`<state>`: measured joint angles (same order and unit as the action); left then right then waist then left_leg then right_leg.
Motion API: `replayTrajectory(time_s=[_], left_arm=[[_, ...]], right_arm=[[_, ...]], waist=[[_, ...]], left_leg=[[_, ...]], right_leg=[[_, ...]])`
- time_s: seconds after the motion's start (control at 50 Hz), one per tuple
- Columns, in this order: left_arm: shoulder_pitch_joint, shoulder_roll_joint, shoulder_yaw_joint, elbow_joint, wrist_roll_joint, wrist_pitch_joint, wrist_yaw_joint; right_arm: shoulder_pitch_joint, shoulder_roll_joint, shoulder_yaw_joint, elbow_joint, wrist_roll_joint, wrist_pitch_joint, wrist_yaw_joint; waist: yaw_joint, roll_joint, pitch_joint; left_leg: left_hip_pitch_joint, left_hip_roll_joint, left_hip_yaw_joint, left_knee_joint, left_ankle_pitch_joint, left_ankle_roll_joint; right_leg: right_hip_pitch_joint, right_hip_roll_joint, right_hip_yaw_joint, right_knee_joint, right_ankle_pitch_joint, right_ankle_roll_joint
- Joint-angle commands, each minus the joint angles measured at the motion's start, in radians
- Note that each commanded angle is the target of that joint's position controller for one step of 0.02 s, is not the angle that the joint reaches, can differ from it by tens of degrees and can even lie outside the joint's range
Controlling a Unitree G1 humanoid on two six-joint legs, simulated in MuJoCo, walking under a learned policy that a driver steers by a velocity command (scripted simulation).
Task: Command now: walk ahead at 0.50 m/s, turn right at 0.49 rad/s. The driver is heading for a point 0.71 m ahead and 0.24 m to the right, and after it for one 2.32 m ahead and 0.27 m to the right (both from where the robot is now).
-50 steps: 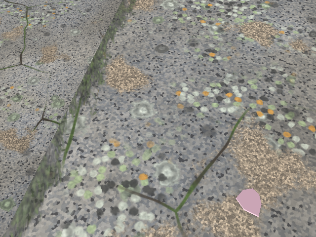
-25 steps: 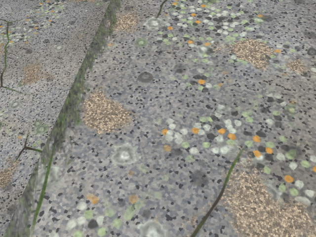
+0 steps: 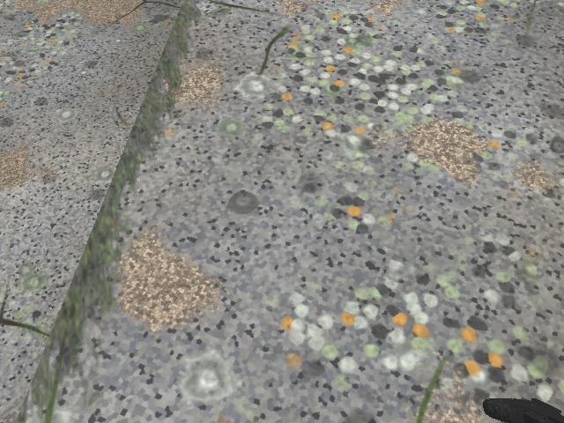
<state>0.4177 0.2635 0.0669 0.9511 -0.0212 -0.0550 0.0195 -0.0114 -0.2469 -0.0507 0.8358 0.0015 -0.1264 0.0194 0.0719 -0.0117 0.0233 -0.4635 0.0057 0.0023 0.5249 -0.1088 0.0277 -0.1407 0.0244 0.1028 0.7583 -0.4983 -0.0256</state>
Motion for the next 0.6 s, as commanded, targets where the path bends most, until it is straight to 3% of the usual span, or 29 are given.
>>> replayTrajectory(time_s=[0.02,0.04,0.06,0.08,0.12,0.16,0.28,0.38,0.4,0.44,0.46,0.48,0.5,0.52,0.54,0.56,0.58,0.6], left_arm=[[-0.007,0.129,0.019,-0.116,-0.030,-0.034,0.001],[-0.055,0.130,0.023,-0.125,-0.026,-0.029,0.005],[-0.081,0.119,0.028,-0.132,-0.014,-0.024,0.007],[-0.075,0.100,0.033,-0.136,-0.011,-0.013,0.004],[-0.075,0.056,0.028,-0.153,-0.013,0.008,-0.004],[-0.110,0.051,0.029,-0.182,-0.008,0.022,-0.005],[-0.275,0.040,0.017,-0.249,-0.002,0.015,-0.037],[-0.412,0.045,0.008,-0.326,-0.003,0.018,-0.068],[-0.416,0.055,0.012,-0.337,-0.003,0.020,-0.073],[-0.359,0.092,0.030,-0.342,0.000,0.021,-0.077],[-0.248,0.124,0.051,-0.317,-0.002,0.022,-0.075],[-0.077,0.184,0.087,-0.268,-0.004,0.025,-0.063],[0.038,0.284,0.116,-0.246,-0.007,0.034,-0.039],[-0.029,0.344,0.113,-0.285,-0.005,0.020,-0.044],[-0.008,0.247,0.082,-0.293,0.003,0.006,-0.056],[-0.036,0.203,0.069,-0.286,0.009,-0.006,-0.058],[-0.102,0.176,0.059,-0.294,0.007,-0.013,-0.057],[-0.165,0.143,0.048,-0.307,0.012,-0.014,-0.053]], right_arm=[[0.308,-0.159,-0.046,0.019,0.002,0.005,-0.009],[0.243,-0.130,-0.037,0.012,0.001,0.007,-0.008],[0.194,-0.103,-0.029,0.013,-0.004,0.009,-0.007],[0.170,-0.090,-0.025,0.017,-0.012,0.009,-0.008],[0.165,-0.099,-0.032,0.030,-0.014,0.004,-0.009],[0.175,-0.126,-0.042,0.042,-0.012,-0.003,-0.015],[0.214,-0.175,-0.055,0.053,-0.008,0.012,-0.032],[0.292,-0.215,-0.067,0.070,0.013,0.043,-0.033],[0.293,-0.224,-0.070,0.070,0.018,0.051,-0.033],[0.278,-0.252,-0.079,0.059,0.024,0.063,-0.039],[0.267,-0.259,-0.081,0.054,0.027,0.072,-0.041],[0.268,-0.240,-0.073,0.047,0.025,0.076,-0.045],[0.299,-0.162,-0.046,0.020,-0.016,0.066,-0.042],[0.341,-0.077,-0.016,-0.039,-0.013,0.029,-0.028],[0.211,-0.174,-0.036,-0.055,0.029,-0.007,-0.016],[0.158,-0.180,-0.037,-0.076,0.051,-0.022,-0.011],[0.164,-0.166,-0.035,-0.063,0.033,-0.025,-0.019],[0.180,-0.177,-0.044,-0.051,0.010,-0.018,-0.025]], waist=[[-0.163,0.195,-0.233],[-0.139,0.124,-0.148],[-0.116,0.106,-0.086],[-0.088,0.130,-0.057],[-0.071,0.131,-0.032],[-0.066,0.098,-0.012],[-0.111,0.060,0.029],[-0.150,0.057,0.073],[-0.142,0.064,0.069],[-0.088,0.103,0.008],[-0.022,0.102,-0.054],[0.061,0.071,-0.143],[0.072,-0.120,-0.227],[-0.030,-0.284,-0.351],[0.048,-0.123,-0.341],[0.034,-0.099,-0.217],[-0.016,-0.007,-0.140],[-0.055,-0.008,-0.107]], left_leg=[[0.729,0.388,-0.580,-0.228,-0.290,0.188],[0.587,0.346,-0.439,-0.249,-0.216,0.154],[0.469,0.307,-0.344,-0.281,-0.137,0.139],[0.390,0.279,-0.264,-0.314,-0.090,0.128],[0.320,0.266,-0.170,-0.366,-0.023,0.142],[0.313,0.274,-0.105,-0.394,0.048,0.160],[0.367,0.251,0.089,-0.408,0.147,0.138],[0.512,0.295,0.154,-0.357,0.204,0.114],[0.540,0.303,0.169,-0.322,0.279,0.104],[0.564,0.301,0.204,-0.173,0.612,0.080],[0.546,0.281,0.229,-0.012,0.739,0.064],[0.434,0.239,0.252,0.217,0.694,0.029],[0.138,0.181,0.254,0.555,0.171,-0.021],[-0.230,-0.025,0.069,0.848,-0.486,-0.064],[-0.336,0.016,-0.082,0.895,-0.447,-0.038],[-0.381,0.053,-0.070,0.852,-0.360,-0.011],[-0.325,0.095,-0.074,0.764,-0.283,-0.008],[-0.249,0.126,-0.079,0.676,-0.242,-0.014]], right_leg=[[-0.653,-0.051,0.043,0.538,-0.027,-0.016],[-0.625,-0.099,0.016,0.519,0.061,-0.014],[-0.586,-0.127,0.009,0.473,0.123,-0.011],[-0.537,-0.156,0.012,0.437,0.165,-0.011],[-0.500,-0.175,-0.005,0.405,0.205,-0.007],[-0.536,-0.182,-0.002,0.359,0.266,0.001],[-0.543,-0.163,-0.061,0.054,0.515,0.006],[-0.557,-0.135,-0.132,-0.088,0.448,-0.026],[-0.540,-0.120,-0.150,-0.104,0.403,-0.040],[-0.409,-0.053,-0.206,-0.116,0.311,-0.081],[-0.264,-0.004,-0.235,-0.150,0.307,-0.109],[-0.005,0.040,-0.226,-0.206,0.362,-0.147],[0.284,-0.157,0.078,-0.210,0.399,-0.215],[0.522,-0.359,0.662,-0.394,0.173,-0.410],[0.505,-0.362,0.663,-0.480,0.154,-0.365],[0.405,-0.329,0.516,-0.471,0.223,-0.323],[0.250,-0.282,0.396,-0.470,0.334,-0.292],[0.127,-0.247,0.308,-0.477,0.429,-0.269]])
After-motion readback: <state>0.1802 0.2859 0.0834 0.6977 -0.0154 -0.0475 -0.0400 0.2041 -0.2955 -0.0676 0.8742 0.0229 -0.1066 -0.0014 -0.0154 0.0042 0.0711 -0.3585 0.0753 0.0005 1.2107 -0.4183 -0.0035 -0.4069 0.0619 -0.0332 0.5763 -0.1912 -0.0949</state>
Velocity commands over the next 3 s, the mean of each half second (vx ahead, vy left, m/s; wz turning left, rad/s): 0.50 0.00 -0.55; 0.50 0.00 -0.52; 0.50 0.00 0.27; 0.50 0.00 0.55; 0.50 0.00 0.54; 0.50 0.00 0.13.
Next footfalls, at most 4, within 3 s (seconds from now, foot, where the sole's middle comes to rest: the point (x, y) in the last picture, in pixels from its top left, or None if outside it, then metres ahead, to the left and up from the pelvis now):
0.48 right None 0.37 -0.18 -0.76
0.98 left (360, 327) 0.70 -0.13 -0.76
1.46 right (479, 306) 0.79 -0.44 -0.76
1.94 left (394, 202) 1.12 -0.23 -0.76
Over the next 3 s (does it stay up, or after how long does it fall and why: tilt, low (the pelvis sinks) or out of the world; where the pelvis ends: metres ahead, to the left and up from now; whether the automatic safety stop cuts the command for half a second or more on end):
stays up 1.52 -0.23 0.00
